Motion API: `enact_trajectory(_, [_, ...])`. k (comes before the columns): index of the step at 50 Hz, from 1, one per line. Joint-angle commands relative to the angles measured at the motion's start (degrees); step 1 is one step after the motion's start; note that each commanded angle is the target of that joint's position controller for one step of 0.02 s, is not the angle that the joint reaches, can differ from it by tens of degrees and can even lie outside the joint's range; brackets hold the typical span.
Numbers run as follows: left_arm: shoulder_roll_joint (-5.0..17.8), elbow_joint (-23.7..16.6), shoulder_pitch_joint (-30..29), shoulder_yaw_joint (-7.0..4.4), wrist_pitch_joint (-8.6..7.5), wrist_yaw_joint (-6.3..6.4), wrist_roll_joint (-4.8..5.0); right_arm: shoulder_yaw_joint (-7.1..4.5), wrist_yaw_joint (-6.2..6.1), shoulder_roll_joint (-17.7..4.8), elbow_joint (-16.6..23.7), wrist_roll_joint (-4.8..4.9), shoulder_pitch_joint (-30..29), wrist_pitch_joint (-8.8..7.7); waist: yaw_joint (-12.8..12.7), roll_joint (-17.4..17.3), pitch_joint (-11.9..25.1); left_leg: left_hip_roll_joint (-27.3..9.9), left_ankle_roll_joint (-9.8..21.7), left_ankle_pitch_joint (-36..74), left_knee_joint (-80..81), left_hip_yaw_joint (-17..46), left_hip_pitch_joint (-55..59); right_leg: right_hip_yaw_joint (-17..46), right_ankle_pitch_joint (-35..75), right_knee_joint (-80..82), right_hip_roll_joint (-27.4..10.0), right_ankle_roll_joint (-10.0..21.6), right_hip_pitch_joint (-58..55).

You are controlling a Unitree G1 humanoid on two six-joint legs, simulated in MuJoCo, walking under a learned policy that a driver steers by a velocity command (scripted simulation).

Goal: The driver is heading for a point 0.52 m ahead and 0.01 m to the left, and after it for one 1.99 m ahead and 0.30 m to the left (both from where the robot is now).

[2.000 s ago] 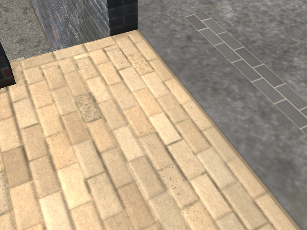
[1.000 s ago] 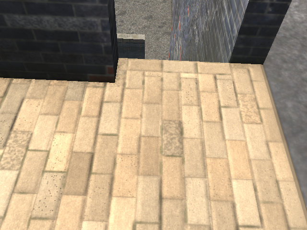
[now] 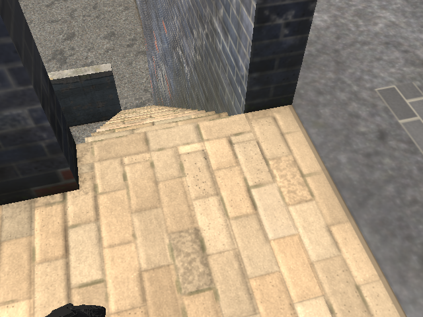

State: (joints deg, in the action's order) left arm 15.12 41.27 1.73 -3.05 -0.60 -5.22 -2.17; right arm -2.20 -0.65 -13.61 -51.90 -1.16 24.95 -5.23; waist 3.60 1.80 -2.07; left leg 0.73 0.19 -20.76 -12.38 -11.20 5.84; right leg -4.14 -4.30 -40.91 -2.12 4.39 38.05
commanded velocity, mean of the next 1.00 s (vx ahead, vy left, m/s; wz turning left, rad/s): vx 0.38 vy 0.00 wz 0.07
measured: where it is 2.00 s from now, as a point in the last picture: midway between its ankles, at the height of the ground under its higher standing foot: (197, 239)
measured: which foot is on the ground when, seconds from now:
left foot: down 0.00-0.08, up 0.10-0.64, down 0.66-1.00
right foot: up 0.00-0.06, down 0.08-0.66, up 0.68-1.00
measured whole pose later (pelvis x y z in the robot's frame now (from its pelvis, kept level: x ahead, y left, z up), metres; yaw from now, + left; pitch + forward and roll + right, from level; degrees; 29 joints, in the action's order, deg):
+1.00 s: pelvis +0.49 -0.02 +0.01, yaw +9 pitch +2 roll +0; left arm 15.3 43.0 7.2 -1.0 0.1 1.3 -2.3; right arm -3.7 0.2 -14.8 -44.5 -0.9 18.2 0.2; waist 2.5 1.9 -3.7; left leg 9.0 6.4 -9.1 -23.5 6.2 -15.1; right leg 4.9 -13.6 -55.2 -2.2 -2.6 36.5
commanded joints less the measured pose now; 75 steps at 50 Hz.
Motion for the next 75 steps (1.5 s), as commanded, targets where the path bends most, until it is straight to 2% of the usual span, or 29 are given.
enact_trajectory(1, [2.54, -3.96, -0.71, -0.02, -0.41, 0.42, -0.33, -1.84, -0.64, -9.81, 2.58, 0.11, -1.56, -0.34, -3.63, -7.28, -0.61, -14.89, 5.15, 59.29, -6.36, 0.56, -3.51, -4.44, -3.58, 4.21, 4.29, 3.38, -10.18])
enact_trajectory(3, [5.2, -1.15, 10.16, -1.19, -0.94, 1.3, -0.75, -2.14, -1.11, -11.65, 2.09, 0.02, -0.63, 0.86, -8.31, -7.35, 6.34, -15.04, 4.68, 64.33, -24.59, -0.92, -5.02, -4.14, -6.73, 7.78, 8.17, 6.53, -24.7])
enact_trajectory(4, [8.17, 1.83, 19.28, -2.6, -1.2, 2.27, -1.34, -1.98, -1.02, -11.62, 2.75, -0.29, -0.51, 1.12, -12.28, -4.54, 11.38, -13.61, 3.56, 52.56, -39.64, -1.65, -13.74, 0.0, -8.83, 10.19, 6.77, 8.7, -38.47])
enact_trajectory(5, [14.53, 1.36, 20.29, -4.19, -0.95, 3.37, -1.35, -0.52, 0.09, -4.77, 5.81, 0.05, 3.15, 1.03, -8.77, 8.76, 17.87, -7.05, 0.84, 4.61, -61.14, -1.55, -35.15, 25.62, -14.98, 11.53, -11.22, 14.75, -55.97])
enact_trajectory(6, [16.16, -0.53, 21.72, -4.59, -0.3, 3.75, 0.72, -1.31, 0.5, -8.37, 8.7, 0.08, -0.96, 0.57, -10.55, 7.89, 24.29, 0.62, -0.13, -11.04, -72.69, 9.17, -44.85, 49.92, -12.13, 20.83, -18.98, 20.3, -59.71])
enact_trajectory(8, [12.16, 1.18, 16.91, -3.76, -0.08, 4.71, 1.67, -0.89, 0.79, -8.29, 10.67, 0.36, -8.51, -0.43, -8.04, -0.15, 8.18, -5.51, 0.57, 1.52, -66.24, 13.04, -49.23, 33.44, -3.91, 24.18, -14.3, 15.86, -45.31])
enact_trajectory(10, [8.83, 0.91, 12.56, -2.7, -0.86, 4.91, 1.89, -0.73, 0.67, -7.6, 9.56, -1.14, -6.11, 0.69, -2.79, -2.62, 2.95, -7.9, -0.39, 2.03, -58.25, 13.34, -41.26, 24.94, 6.82, 25.78, -8.47, 12.66, -32.05])
enact_trajectory(14, [6.81, 2.21, 13.72, -1.79, -2.98, 4.29, 1.79, -0.31, 1.72, -5.15, 8.25, -1.67, -3.96, 3.61, -0.93, -1.34, 3.26, -8.38, -1.57, 6.18, -50.22, 11.0, -36.97, 17.23, 11.62, 29.66, -5.26, 11.63, -25.88])
enact_trajectory(27, [6.41, 9.04, 24.05, -0.31, -4.51, 5.95, 0.52, 0.13, 3.56, -4.43, 13.53, -0.37, -24.84, 3.07, -7.86, 0.3, -4.36, -3.13, 3.53, 18.96, -24.6, 8.61, -46.35, 5.62, 22.82, 32.26, -8.8, 4.82, -45.12])
enact_trajectory(31, [8.39, 9.8, 21.52, -0.27, -4.06, 7.16, 0.17, -0.65, 2.77, -5.92, 9.9, -1.07, -12.02, 2.26, -1.81, 2.98, 3.06, 4.74, 7.36, 11.9, -19.38, 3.43, -28.67, 1.23, 58.67, 10.28, -7.65, 1.54, -46.52])
enact_trajectory(32, [9.33, 9.44, 20.14, -0.36, -3.99, 7.34, 0.94, -1.3, 2.4, -7.25, 7.5, -1.82, -3.43, 1.39, 2.42, 2.47, 7.31, 4.26, 9.02, 19.45, -13.77, 5.47, -17.28, -0.32, 51.92, -2.25, -6.27, 0.42, -41.19])
enact_trajectory(33, [8.25, 6.89, 19.06, 0.14, -4.54, 7.41, 1.68, -2.71, 1.8, -12.21, 6.18, -2.54, 4.19, 1.14, 5.12, -2.98, 14.2, -7.26, 12.9, 35.39, -15.82, 17.98, -1.6, -2.71, 26.39, -21.3, -2.52, -1.2, -27.87])
enact_trajectory(34, [4.14, 4.99, 25.19, 0.65, -4.73, 6.86, 3.58, -4.23, 1.61, -17.43, 7.44, -0.85, 1.58, 1.81, -0.28, -18.89, 23.33, -25.42, 25.94, 67.61, -16.44, 46.77, 15.54, -0.25, -28.31, -45.05, 10.33, -4.63, -6.92])
enact_trajectory(35, [8.03, 5.87, 22.91, 0.08, -4.57, 7.1, 1.29, -4.31, 1.91, -15.02, 7.7, 1.86, 1.25, 2.17, 1.14, -5.38, 24.57, -22.5, 26.11, 75.72, -16.09, 42.03, 13.21, 8.9, -23.73, -46.55, 6.05, -4.0, -4.43])
enact_trajectory(37, [6.1, 3.99, 16.53, 0.92, -4.78, 6.75, 1.09, -2.68, 1.27, -8.49, 8.42, 1.54, -5.51, 2.89, -1.23, -0.63, 9.04, -17.03, 20.87, 62.92, -10.68, 30.99, -2.6, 8.19, -18.98, -39.47, 1.4, -4.27, -1.34])
enact_trajectory(39, [5.33, 2.98, 15.9, 1.1, -2.46, 6.25, -0.52, -1.96, 0.66, -6.54, 8.59, 1.56, -8.0, 3.36, -4.3, -0.33, 4.79, -11.58, 17.38, 56.79, -7.32, 26.24, -12.88, 7.69, -17.75, -32.34, 0.08, -5.6, -5.04])
enact_trajectory(43, [3.96, 2.18, 17.39, 1.14, 0.05, 6.25, -0.41, -3.21, 1.64, -10.18, 9.57, 0.51, -7.97, 3.29, -5.95, -3.25, 7.43, -7.69, 15.1, 60.19, -8.14, 22.58, -19.0, 5.84, -13.75, -24.16, 1.49, -7.52, -8.66])
enact_trajectory(50, [6.18, -1.41, 6.46, 0.11, 0.72, 6.98, 0.29, -4.2, 0.08, -10.2, 11.09, -0.05, -3.38, 5.57, -1.48, -6.29, 6.62, -7.5, 9.17, 39.39, -7.89, 30.9, -15.63, 7.87, -8.33, -13.19, 1.02, -6.89, -4.7])
enact_trajectory(54, [6.2, -2.02, 3.01, 0.35, 0.97, 6.8, 1.51, -4.61, -0.57, -9.97, 12.28, -0.67, -3.88, 6.97, -0.41, -8.59, 4.91, -6.9, 9.91, 31.83, -10.1, 35.5, -12.94, 9.72, -12.01, -5.53, 2.58, -7.09, -5.31])
enact_trajectory(59, [6.56, -1.18, 9.33, 0.92, 0.61, 7.51, 2.29, -4.78, 0.58, -10.63, 14.09, -0.13, -9.18, 6.53, -4.79, -8.69, 3.92, -4.26, 7.74, 31.32, -14.51, 40.58, -18.76, 9.03, -13.4, 13.79, 4.47, -4.5, -22.19])
enact_trajectory(60, [7.7, -0.66, 12.05, 0.67, 0.12, 8.15, 1.73, -4.34, 0.48, -9.34, 14.84, 0.41, -10.34, 6.39, -5.81, -6.38, 4.06, -1.56, 5.09, 23.52, -17.62, 38.75, -23.44, 11.31, -8.37, 21.33, 0.59, -3.51, -29.73])
enact_trajectory(61, [11.97, -1.4, 12.1, 0.06, -0.08, 8.81, 0.78, -3.13, 0.41, -4.47, 15.38, 0.75, -6.66, 6.12, -3.13, 5.87, 5.93, 4.75, 2.01, 1.78, -29.48, 29.44, -29.45, 23.73, 0.98, 24.94, -13.63, 0.49, -37.05])
enact_trajectory(62, [14.62, -1.9, 10.29, -0.44, 0.27, 8.52, 0.54, -3.79, -0.17, -7.24, 16.24, 0.33, -5.95, 6.58, -2.84, 11.68, 6.16, 12.53, 0.55, -19.05, -39.59, 18.57, -37.53, 35.61, 21.14, 23.94, -22.87, 9.29, -35.85])
enact_trajectory(63, [11.39, -2.21, 11.46, -0.12, 0.38, 7.96, 1.28, -4.38, -0.3, -10.35, 14.89, -1.26, -5.73, 6.83, -3.0, 5.13, 6.97, 7.79, -0.37, -18.25, -49.22, 18.49, -37.32, 31.57, 30.1, 21.11, -22.53, 11.71, -35.62])
enact_trajectory(64, [8.09, -2.52, 10.36, 0.73, 0.26, 7.68, 1.43, -4.5, 0.17, -10.1, 13.69, -1.11, -6.71, 7.07, -2.71, 2.37, 6.12, 6.49, -0.88, -14.47, -52.23, 18.8, -36.56, 24.26, 32.05, 19.84, -18.52, 10.39, -34.0])
enact_trajectory(65, [7.2, -2.78, 8.69, 0.85, 0.81, 7.63, 1.32, -4.6, 0.92, -9.57, 12.88, 0.1, -5.32, 7.67, -1.54, 3.29, 4.95, 5.43, -1.77, -10.89, -53.71, 18.18, -35.41, 17.88, 30.39, 19.67, -14.36, 7.86, -32.31])
enact_trajectory(68, [8.02, -2.95, 8.74, 0.21, 1.38, 7.61, 0.03, -3.78, 2.84, -9.28, 13.93, 0.6, -7.35, 9.16, -2.73, 7.92, 5.49, 4.83, -3.27, -4.09, -53.75, 15.44, -35.86, 11.37, 14.4, 21.72, -9.16, 5.18, -31.73])
enact_trajectory(71, [8.89, -1.79, 13.42, -0.76, 1.02, 7.12, 0.52, -3.11, 3.46, -9.18, 16.27, -0.58, -12.44, 9.73, -5.92, 8.58, 2.28, 2.69, -3.11, -3.77, -46.02, 14.24, -39.34, 15.34, -16.78, 28.17, -11.41, 6.13, -33.03])
enact_trajectory(75, [10.37, -1.41, 13.52, -1.62, -0.49, 6.6, 0.25, -1.51, 3.59, -7.28, 17.07, -1.52, -15.33, 8.46, -5.64, 7.55, 0.93, 1.71, 0.1, -4.64, -30.24, 12.14, -31.16, 15.08, -23.59, 31.01, -12.52, 6.42, -28.6])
